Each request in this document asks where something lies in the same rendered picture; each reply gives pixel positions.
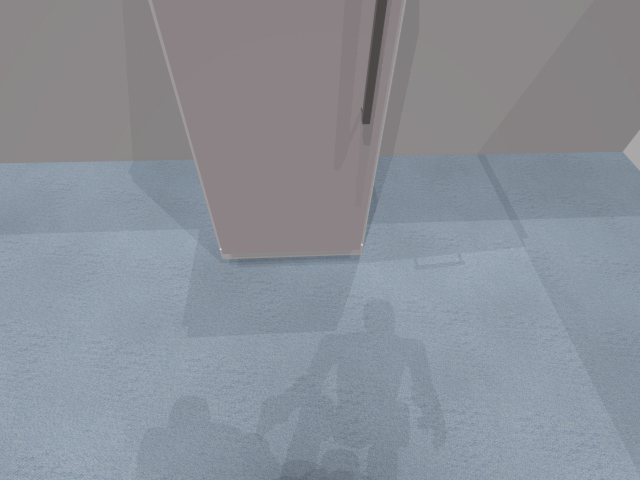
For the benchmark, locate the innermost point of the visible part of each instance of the handle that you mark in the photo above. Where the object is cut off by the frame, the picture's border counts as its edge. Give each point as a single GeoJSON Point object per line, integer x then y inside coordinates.
{"type": "Point", "coordinates": [376, 39]}

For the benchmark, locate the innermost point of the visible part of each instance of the fridge door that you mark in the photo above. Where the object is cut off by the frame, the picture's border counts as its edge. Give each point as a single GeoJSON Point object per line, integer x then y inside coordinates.
{"type": "Point", "coordinates": [271, 92]}

